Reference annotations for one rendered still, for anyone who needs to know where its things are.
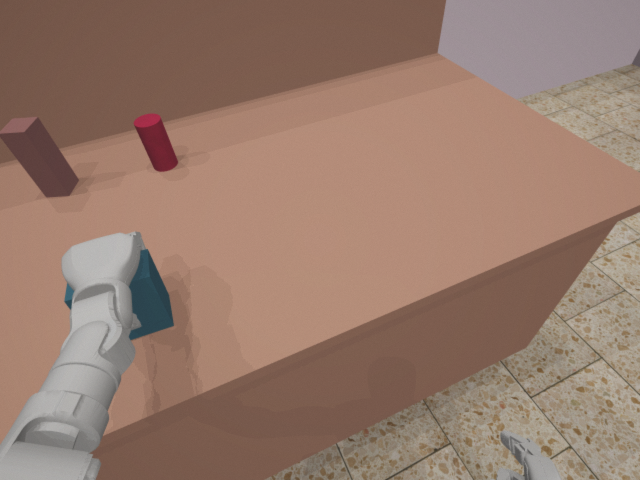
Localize table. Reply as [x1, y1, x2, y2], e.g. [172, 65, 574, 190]
[0, 0, 640, 480]

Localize sponge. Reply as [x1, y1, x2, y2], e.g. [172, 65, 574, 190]
[64, 249, 174, 340]

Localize left robot upper arm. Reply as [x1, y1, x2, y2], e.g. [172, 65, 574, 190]
[0, 441, 101, 480]

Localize left robot hand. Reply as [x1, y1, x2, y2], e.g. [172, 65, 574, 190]
[61, 231, 146, 330]

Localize robot left forearm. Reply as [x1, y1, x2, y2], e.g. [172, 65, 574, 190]
[0, 278, 136, 462]

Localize right robot hand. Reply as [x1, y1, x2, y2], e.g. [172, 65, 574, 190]
[490, 431, 562, 480]

